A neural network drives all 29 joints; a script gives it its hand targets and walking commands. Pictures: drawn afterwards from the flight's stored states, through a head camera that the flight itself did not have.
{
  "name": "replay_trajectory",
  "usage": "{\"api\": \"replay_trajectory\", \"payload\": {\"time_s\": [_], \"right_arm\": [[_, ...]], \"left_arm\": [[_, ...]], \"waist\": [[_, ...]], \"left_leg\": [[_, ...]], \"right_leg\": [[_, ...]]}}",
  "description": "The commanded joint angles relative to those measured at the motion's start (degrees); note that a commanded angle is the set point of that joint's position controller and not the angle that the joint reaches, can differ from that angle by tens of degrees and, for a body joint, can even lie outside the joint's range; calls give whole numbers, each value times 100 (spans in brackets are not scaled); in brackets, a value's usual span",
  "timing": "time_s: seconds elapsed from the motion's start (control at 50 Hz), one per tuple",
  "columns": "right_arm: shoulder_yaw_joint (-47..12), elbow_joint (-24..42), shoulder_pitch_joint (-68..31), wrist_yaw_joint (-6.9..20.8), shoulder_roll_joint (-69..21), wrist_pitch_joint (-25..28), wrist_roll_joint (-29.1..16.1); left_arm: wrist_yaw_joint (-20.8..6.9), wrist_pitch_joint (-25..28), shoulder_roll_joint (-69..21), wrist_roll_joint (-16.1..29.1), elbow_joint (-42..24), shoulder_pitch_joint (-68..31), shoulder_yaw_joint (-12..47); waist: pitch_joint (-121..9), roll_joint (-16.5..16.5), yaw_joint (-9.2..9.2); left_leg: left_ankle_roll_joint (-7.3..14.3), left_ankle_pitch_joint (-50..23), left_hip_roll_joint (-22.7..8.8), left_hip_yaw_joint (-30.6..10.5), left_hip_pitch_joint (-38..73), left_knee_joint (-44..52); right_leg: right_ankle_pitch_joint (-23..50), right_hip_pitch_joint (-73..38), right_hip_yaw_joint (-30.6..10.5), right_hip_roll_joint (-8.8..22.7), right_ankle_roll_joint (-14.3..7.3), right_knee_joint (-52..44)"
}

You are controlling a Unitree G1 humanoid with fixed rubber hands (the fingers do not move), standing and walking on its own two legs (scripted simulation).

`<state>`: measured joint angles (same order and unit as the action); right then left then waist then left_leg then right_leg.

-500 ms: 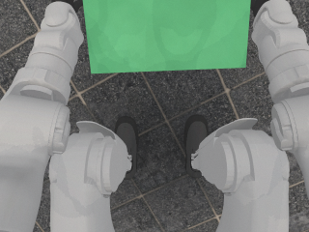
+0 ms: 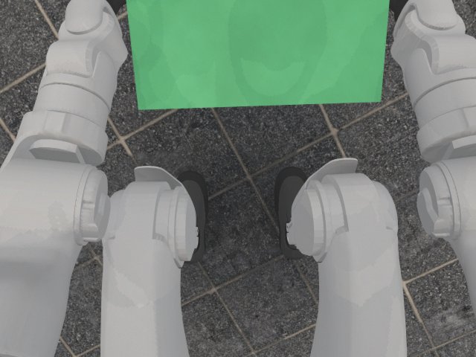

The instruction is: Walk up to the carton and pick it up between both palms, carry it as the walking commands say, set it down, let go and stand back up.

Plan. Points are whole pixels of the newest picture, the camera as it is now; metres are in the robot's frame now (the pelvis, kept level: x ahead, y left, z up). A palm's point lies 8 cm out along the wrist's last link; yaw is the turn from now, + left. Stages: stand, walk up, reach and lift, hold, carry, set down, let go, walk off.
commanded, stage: reach and lift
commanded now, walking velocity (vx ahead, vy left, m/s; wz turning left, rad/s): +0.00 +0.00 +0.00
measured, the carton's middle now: (253, 25) +0.53 -0.03 -0.22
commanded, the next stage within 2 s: none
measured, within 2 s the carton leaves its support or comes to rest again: neither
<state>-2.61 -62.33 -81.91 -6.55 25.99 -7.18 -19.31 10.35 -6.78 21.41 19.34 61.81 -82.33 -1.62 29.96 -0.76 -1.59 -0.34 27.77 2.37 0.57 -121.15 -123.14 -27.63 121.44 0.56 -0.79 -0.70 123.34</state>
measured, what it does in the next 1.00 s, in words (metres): rises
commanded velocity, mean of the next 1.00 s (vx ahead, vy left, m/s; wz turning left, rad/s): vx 0.00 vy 0.00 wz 0.00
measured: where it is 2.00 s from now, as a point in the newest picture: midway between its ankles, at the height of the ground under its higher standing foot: (242, 230)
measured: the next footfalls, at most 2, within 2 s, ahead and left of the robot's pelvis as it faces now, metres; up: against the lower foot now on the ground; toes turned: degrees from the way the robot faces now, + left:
none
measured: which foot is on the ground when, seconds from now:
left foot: down 0.00-1.00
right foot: down 0.00-1.00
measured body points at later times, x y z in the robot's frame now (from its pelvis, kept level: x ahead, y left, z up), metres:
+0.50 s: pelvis +0.00 +0.00 +0.02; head +0.35 -0.01 +0.29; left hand +0.56 +0.17 -0.11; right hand +0.54 -0.21 -0.12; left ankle +0.15 +0.11 -0.34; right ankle +0.15 -0.11 -0.34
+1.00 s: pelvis -0.01 +0.00 +0.07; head +0.33 -0.01 +0.35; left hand +0.54 +0.18 -0.04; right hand +0.53 -0.20 -0.05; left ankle +0.15 +0.11 -0.34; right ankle +0.15 -0.11 -0.34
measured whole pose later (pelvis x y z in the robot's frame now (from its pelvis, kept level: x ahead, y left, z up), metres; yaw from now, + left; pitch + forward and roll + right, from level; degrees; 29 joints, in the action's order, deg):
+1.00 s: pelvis -0.01 +0.00 +0.07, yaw +0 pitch +23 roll +1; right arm 12.8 -38.0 -73.2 -5.4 19.6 -23.6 -4.2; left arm 8.0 -23.6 12.4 0.8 32.7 -72.0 -19.7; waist 30.0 -1.1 -0.6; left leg -0.2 26.3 2.7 0.4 -108.0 -111.1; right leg -26.2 108.4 -0.2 -1.2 -0.3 111.4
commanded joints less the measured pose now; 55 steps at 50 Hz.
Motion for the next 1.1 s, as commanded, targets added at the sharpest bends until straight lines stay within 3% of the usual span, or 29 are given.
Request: {"api": "replay_trajectory", "payload": {"time_s": [0.0,0.02,0.06,0.08,0.1,0.12,0.18,0.22,0.26,0.28,0.32,0.42,0.44,0.46,0.5,0.56,0.6,0.66,0.7,0.72,0.74,0.8,0.82,0.84,0.88,0.92,1.0,1.04,1.08], "right_arm": [[-1256,2375,-4322,1272,-4998,133,-404],[-1112,2049,-4070,1330,-4973,93,-235],[-1097,1713,-3800,1512,-5358,5,-216],[-1049,1600,-3728,1566,-5486,-2,-105],[-1159,2360,-4072,1560,-5530,15,-230],[-1155,2233,-3918,1566,-5478,-63,-129],[-1468,3244,-4139,1426,-5646,-62,-374],[-1458,4247,-4381,1315,-5298,-144,-390],[-1406,4036,-4267,1329,-5295,-281,-289],[-1277,3614,-3873,1345,-5216,-362,26],[-1094,3548,-3741,1464,-5246,-366,90],[-1195,3991,-3481,1596,-5544,-530,126],[-1186,3897,-3916,1619,-5378,-616,131],[-1309,3934,-3812,1663,-5495,-586,230],[-1317,4000,-3903,1761,-5742,-711,114],[-1177,3748,-3626,1904,-5698,-787,400],[-1344,4065,-4242,1921,-5991,-747,101],[-1190,3483,-3397,2018,-6363,-969,251],[-1346,3901,-3916,1976,-6404,-962,89],[-1323,3725,-3764,1975,-6333,-1017,182],[-1547,4607,-4130,1947,-6340,-952,-13],[-1478,4367,-3705,1895,-6317,-1174,116],[-1516,4128,-3765,1904,-6304,-1170,95],[-1597,5027,-4314,1850,-6137,-1110,110],[-1389,4837,-4091,1821,-6013,-1226,231],[-1434,4118,-3695,1912,-6476,-1351,292],[-1220,3480,-3517,2034,-6585,-1412,493],[-1717,5284,-3949,2019,-6520,-1279,165],[-1515,3894,-3455,2061,-6505,-1328,297]], "left_arm": [[-1261,88,-4890,67,-2053,-3969,1217],[-1316,-17,-5148,-78,-1574,-3454,1083],[-1458,-17,-5111,-352,-1526,-3357,732],[-1534,-45,-5310,-347,-1613,-3394,807],[-1541,-26,-5190,-376,-2093,-3616,705],[-1547,-60,-5279,-251,-2244,-3596,952],[-1607,-128,-5428,-56,-2904,-3618,1228],[-1555,-279,-5482,172,-3853,-4139,1513],[-1528,-396,-5633,88,-3645,-3799,1540],[-1620,-470,-5742,77,-3488,-3763,1491],[-1677,-589,-6095,19,-3378,-3587,1733],[-1581,-647,-6267,-42,-4064,-3656,1867],[-1586,-748,-6075,-235,-3483,-3385,1667],[-1636,-810,-6239,-282,-3243,-3031,1529],[-1606,-909,-6205,-534,-3300,-3139,1389],[-1785,-985,-6618,-517,-3049,-3012,1324],[-1803,-1041,-6386,-947,-2875,-2772,1146],[-1865,-1082,-6350,-809,-3576,-3159,1467],[-1880,-1126,-6378,-737,-3765,-3451,1486],[-1926,-1192,-6377,-748,-3638,-3390,1510],[-1903,-1202,-6517,-718,-4084,-3256,1592],[-1998,-1347,-6565,-588,-4286,-3453,1752],[-2005,-1382,-6510,-732,-3740,-3127,1663],[-2047,-1417,-6655,-721,-3811,-2993,1547],[-2090,-1440,-6879,-436,-4169,-3463,1697],[-2080,-1429,-6587,-515,-4503,-3716,1866],[-2230,-1589,-6888,-744,-3257,-3343,1457],[-2212,-1522,-7074,-552,-4118,-2841,1734],[-2182,-1531,-6906,-794,-3487,-2767,1796]], "waist": [[-10490,148,231],[-10061,159,128],[-9499,349,573],[-9416,270,441],[-10434,403,596],[-10818,392,302],[-12345,344,391],[-13849,278,20],[-13181,254,-84],[-12585,222,-362],[-12270,-251,-266],[-13359,114,-463],[-12744,333,-165],[-12524,460,-251],[-12773,308,114],[-12101,334,-127],[-12547,258,364],[-12852,251,130],[-13408,174,404],[-13011,315,140],[-14244,58,420],[-14144,78,24],[-13453,74,299],[-13863,322,112],[-14245,222,-276],[-14015,267,-127],[-12784,165,-150],[-14751,408,-20],[-13367,88,65]], "left_leg": [[111,-552,358,382,3725,1051],[135,-475,357,334,3382,1112],[141,-399,287,433,2942,1117],[129,-518,277,414,2953,1072],[167,-721,340,478,3288,1018],[129,-942,344,470,3553,988],[127,-1636,453,584,3641,730],[74,-1997,594,512,4491,897],[143,-1599,510,368,4431,1049],[67,-1225,539,450,3944,1063],[-79,-1121,523,409,4298,1190],[-6,-1602,622,288,4942,1325],[60,-1412,587,233,4635,1361],[97,-1359,604,273,4533,1441],[115,-1166,603,258,4633,1596],[92,-855,567,219,4355,1750],[136,-1004,547,384,4347,1646],[160,-1001,506,315,4636,1718],[159,-1084,564,335,4750,1819],[138,-940,539,356,4576,1888],[104,-1241,570,448,5164,1807],[128,-1076,587,437,4976,1985],[151,-733,568,477,4667,1977],[165,-829,616,554,4645,1946],[126,-753,626,444,4875,2123],[98,-744,611,398,5199,2211],[168,-80,562,360,4350,2481],[222,-1313,626,317,5577,2489],[146,-860,568,278,5118,2482]], "right_leg": [[743,-3988,182,-354,-3,-1203],[681,-3886,257,-378,32,-1193],[554,-3586,196,-382,73,-1191],[651,-3581,138,-360,36,-1194],[891,-4107,150,-412,61,-1185],[1022,-4128,245,-381,83,-1114],[2032,-5096,-33,-462,58,-1084],[2480,-5895,144,-572,6,-1083],[1896,-5318,226,-577,57,-1054],[1596,-5210,223,-560,33,-1243],[1457,-4556,216,-513,-126,-1218],[1725,-5026,348,-611,-2,-1304],[1437,-4660,339,-553,21,-1211],[1438,-4794,389,-563,4,-1395],[1250,-4753,302,-591,57,-1501],[912,-4328,294,-566,-34,-1720],[1093,-4626,294,-572,85,-1714],[893,-4393,331,-604,37,-1748],[1085,-4948,209,-583,33,-1867],[1095,-4752,347,-599,21,-1924],[1388,-5474,176,-578,-38,-1938],[1263,-5589,245,-631,-24,-2128],[878,-5349,146,-569,1,-2158],[1077,-5808,171,-621,23,-2307],[1047,-5911,256,-602,-30,-2364],[1055,-5574,263,-620,-91,-2434],[403,-5257,144,-555,-89,-2745],[1419,-6353,283,-665,34,-2639],[1003,-5302,240,-583,-55,-2650]]}}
